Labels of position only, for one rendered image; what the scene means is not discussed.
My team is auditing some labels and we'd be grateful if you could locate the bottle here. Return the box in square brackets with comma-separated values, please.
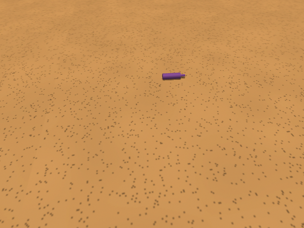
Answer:
[162, 73, 185, 79]

